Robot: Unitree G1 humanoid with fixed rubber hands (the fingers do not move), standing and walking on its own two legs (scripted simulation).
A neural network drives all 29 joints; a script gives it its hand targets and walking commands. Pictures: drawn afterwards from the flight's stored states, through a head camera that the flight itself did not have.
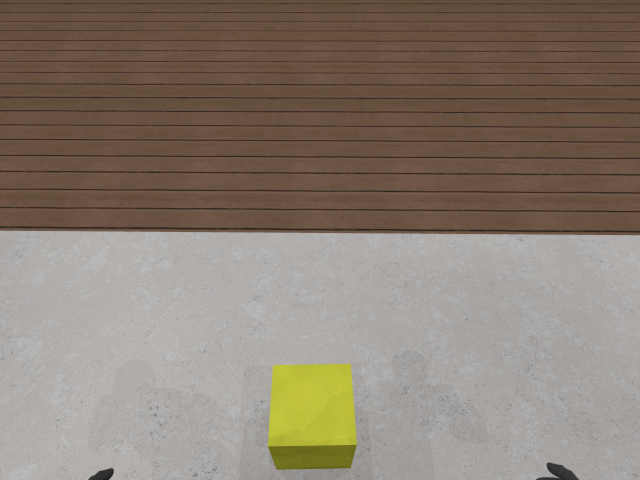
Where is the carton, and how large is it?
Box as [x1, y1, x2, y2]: [268, 364, 356, 469]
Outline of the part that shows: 273,365 268,447 276,468 281,469 350,467 356,445 350,364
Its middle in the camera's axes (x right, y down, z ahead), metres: -0.01 +0.48 +1.08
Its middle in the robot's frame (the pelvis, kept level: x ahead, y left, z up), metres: +0.40 +0.03 -0.66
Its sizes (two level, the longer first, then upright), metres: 0.210 0.200 0.250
